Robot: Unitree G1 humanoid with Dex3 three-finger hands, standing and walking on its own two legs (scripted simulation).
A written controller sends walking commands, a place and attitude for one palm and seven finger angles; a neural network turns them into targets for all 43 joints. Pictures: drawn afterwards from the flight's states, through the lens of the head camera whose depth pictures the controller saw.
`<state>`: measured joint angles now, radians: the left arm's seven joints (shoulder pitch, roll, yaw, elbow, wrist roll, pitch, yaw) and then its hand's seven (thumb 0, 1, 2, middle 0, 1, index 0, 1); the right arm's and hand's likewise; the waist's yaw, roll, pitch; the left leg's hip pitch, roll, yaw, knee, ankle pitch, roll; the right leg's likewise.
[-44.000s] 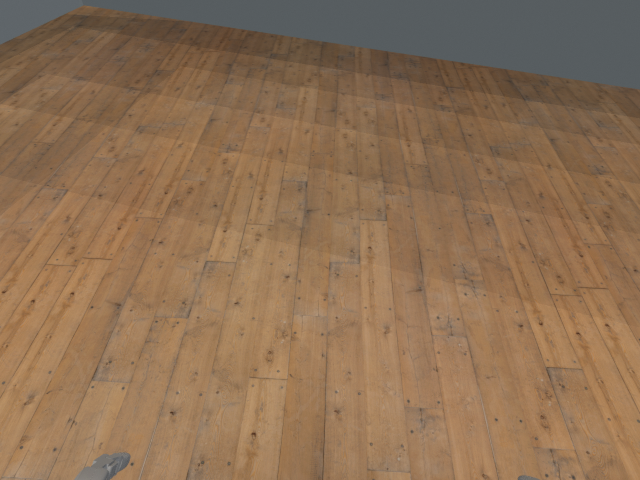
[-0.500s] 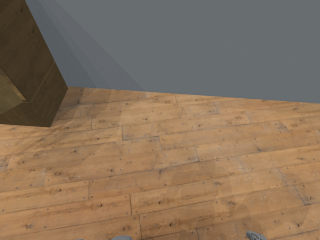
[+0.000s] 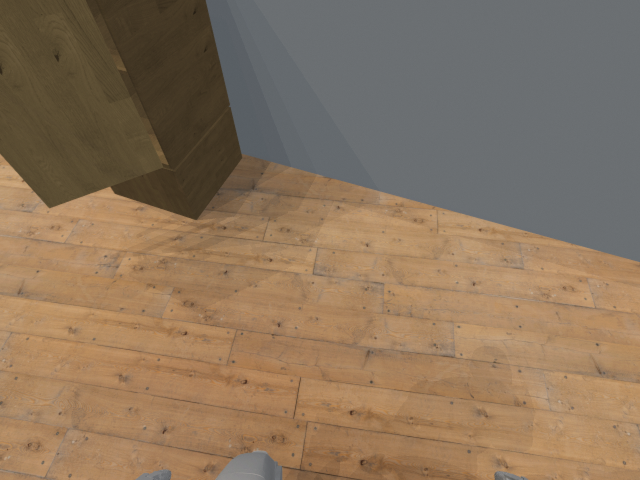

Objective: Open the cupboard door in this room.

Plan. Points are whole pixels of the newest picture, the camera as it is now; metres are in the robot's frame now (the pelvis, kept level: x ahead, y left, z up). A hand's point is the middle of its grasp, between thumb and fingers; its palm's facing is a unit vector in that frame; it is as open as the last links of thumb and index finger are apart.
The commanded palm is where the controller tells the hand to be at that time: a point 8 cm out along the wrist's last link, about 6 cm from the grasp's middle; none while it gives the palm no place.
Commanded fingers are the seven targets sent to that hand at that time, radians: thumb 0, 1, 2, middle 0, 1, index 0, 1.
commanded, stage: turn to face it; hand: left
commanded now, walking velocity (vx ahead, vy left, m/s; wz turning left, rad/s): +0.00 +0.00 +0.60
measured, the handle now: out of the picture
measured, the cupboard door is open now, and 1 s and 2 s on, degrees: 51 51 51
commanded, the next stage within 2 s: take the last steps up to it in 0.78 s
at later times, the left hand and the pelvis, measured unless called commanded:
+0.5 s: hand out of the picture +0.04 +0.20 -0.15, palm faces +0.30 -0.91 -0.30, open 7.3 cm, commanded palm none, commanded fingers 0.00 0.90 0.90 -0.20 -0.30 -0.20 -0.30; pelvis +0.01 -0.04 -0.01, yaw +17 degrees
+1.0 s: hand out of the picture -0.03 +0.16 -0.17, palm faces +0.50 -0.82 -0.27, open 7.3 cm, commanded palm none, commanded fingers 0.00 0.90 0.90 -0.20 -0.30 -0.20 -0.30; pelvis +0.02 -0.05 -0.02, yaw +28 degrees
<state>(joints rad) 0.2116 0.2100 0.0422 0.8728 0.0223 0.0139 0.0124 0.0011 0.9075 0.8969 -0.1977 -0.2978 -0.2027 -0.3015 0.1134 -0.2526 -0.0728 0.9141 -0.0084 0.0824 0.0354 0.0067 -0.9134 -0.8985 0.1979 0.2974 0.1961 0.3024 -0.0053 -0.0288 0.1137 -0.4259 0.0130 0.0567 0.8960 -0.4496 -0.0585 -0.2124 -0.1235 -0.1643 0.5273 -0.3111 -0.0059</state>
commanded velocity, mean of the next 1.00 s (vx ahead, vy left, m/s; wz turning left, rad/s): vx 0.04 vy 0.02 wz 0.40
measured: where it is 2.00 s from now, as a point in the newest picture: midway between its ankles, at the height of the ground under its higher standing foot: (268, 462)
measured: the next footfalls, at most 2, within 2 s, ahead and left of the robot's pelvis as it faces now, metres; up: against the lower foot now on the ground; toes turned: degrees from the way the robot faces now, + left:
left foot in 0.10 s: +0.04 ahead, +0.14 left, +0.00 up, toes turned +8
right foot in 0.40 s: +0.08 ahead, -0.14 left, +0.00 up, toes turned +11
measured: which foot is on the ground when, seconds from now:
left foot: up 0.00-0.08, down 0.10-0.40, up 0.42-0.70, down 0.72-0.96, up 0.98-1.00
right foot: down 0.00-0.10, up 0.12-0.38, down 0.40-0.70, up 0.72-0.94, down 0.96-1.00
